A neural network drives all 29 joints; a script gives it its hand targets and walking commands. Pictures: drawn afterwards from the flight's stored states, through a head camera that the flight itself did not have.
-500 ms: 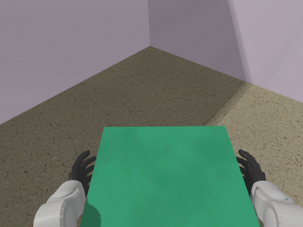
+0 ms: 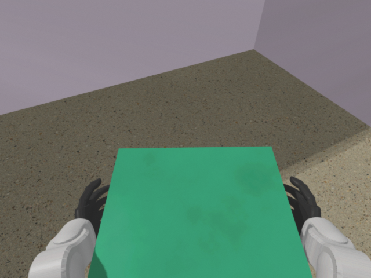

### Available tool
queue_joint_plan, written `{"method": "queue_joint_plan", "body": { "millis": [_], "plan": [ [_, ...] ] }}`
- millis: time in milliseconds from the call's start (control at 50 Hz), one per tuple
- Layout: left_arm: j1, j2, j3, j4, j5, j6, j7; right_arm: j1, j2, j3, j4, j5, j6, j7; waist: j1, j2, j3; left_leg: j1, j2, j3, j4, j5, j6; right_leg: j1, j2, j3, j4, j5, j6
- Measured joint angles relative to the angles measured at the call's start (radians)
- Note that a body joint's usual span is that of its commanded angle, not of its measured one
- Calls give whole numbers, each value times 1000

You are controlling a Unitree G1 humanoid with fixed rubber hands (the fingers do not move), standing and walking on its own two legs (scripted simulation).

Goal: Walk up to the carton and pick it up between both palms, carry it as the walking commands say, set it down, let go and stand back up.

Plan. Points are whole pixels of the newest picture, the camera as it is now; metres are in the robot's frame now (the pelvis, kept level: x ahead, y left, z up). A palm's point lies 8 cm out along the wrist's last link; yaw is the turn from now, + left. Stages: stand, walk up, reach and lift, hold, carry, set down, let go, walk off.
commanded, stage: carry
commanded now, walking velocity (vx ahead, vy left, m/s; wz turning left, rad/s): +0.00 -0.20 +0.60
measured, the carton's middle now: (195, 231) +0.24 +0.00 +0.00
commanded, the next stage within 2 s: none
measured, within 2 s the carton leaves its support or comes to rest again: neither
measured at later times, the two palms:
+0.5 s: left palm out of the picture +0.11 +0.13 +0.05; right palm (327, 211) +0.25 -0.24 +0.08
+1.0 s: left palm out of the picture +0.07 +0.01 +0.08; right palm (358, 195) +0.29 -0.31 +0.07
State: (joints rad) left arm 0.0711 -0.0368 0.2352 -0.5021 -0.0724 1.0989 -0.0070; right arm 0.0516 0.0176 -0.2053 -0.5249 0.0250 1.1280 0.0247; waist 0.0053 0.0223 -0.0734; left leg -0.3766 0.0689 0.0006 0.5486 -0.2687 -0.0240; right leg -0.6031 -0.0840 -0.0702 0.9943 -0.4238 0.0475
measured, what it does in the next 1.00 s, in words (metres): steps to the right, turning left: right foot, then left foot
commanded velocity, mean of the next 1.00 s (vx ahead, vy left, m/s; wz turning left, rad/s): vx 0.00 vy -0.18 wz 0.53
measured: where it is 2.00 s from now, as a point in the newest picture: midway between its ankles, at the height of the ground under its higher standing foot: outside the picture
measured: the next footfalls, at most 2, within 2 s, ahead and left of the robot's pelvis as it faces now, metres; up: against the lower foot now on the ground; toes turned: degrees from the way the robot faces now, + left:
right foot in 0.12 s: +0.06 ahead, -0.18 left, +0.00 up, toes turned -4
left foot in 0.46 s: -0.06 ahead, -0.04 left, +0.00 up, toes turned +27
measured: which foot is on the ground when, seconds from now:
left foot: down 0.00-0.12, up 0.14-0.44, down 0.46-0.82, up 0.84-1.00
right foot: up 0.00-0.10, down 0.12-0.46, up 0.48-0.80, down 0.82-1.00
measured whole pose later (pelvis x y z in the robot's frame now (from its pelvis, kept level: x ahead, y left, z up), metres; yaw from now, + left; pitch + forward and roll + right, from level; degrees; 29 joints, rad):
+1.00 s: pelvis -0.02 -0.27 +0.00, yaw +35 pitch +4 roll +2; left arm 0.08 -0.09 0.23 -0.52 -0.02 1.13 -0.01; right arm 0.04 -0.05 -0.20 -0.50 0.06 1.14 0.04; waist -0.03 0.00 -0.07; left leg -0.53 0.06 0.09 1.00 -0.49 -0.02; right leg -0.36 -0.09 -0.23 0.54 -0.25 -0.05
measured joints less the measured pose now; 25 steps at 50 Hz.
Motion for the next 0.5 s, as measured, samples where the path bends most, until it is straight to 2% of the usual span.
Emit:
{"method": "queue_joint_plan", "body": {
  "millis": [60, 120, 140, 200, 240, 280, 340, 400, 460, 480, 500],
  "plan": [
    [-10, 9, -10, -6, 0, -9, -2, -1, -12, 8, -15, -5, -9, 2, -3, 12, -14, -23, 23, -49, 0, 17, -37, 64, 13, -5, -158, 24, 0],
    [-14, 22, -19, 0, 6, 1, -5, 0, -20, 19, -18, -13, 3, -1, -1, 9, -34, -57, 31, -85, 49, 4, -70, 189, 26, -40, -403, 94, -9],
    [-17, 13, -22, 13, 12, -2, -5, -4, -35, 20, -11, -12, 8, -1, 4, 21, -33, -78, 37, -93, 100, -32, -59, 193, 33, -54, -419, 167, -25],
    [-8, -29, -36, 61, 50, 9, -1, 7, -81, 22, 38, -2, 27, 3, -15, 16, -24, -161, 8, -28, 378, -234, -19, 202, 5, -97, -384, 160, -65],
    [10, -45, -26, 43, 56, 26, 4, 11, -86, 23, 50, 14, 33, 6, -28, -2, -17, -187, -1, 30, 508, -239, -7, 224, -10, -120, -413, 161, -79],
    [10, -49, -13, -1, 54, 36, 2, -3, -77, 18, 44, 25, 22, 7, -36, -13, -7, -183, -1, 69, 538, -210, -2, 232, -15, -145, -438, 177, -89],
    [-2, -39, -7, -18, 53, 24, -3, -31, -72, 19, 40, 26, 10, 6, -39, -30, -12, -144, -13, 106, 458, -215, 6, 218, -19, -187, -447, 186, -109],
    [-9, -30, -17, -7, 58, 21, -1, -47, -80, 21, 52, 24, 14, 5, -27, -56, -28, -75, -32, 137, 323, -222, 18, 194, -27, -234, -424, 173, -126],
    [-6, -22, -24, -11, 59, 32, 9, -56, -79, 18, 64, 28, 22, 6, -18, -65, -36, 38, -40, 159, 86, -95, 34, 170, -27, -289, -373, 144, -137],
    [-5, -12, -23, -11, 57, 35, 11, -59, -66, 16, 73, 26, 18, 5, -19, -77, -38, 50, -48, 153, 45, -92, 62, 152, -36, -295, -338, 125, -129],
    [-3, 4, -18, -4, 50, 38, 11, -58, -44, 17, 87, 19, 12, 2, -20, -95, -36, 41, -59, 146, 52, -93, 69, 129, -41, -259, -292, 83, -99]
  ]
}}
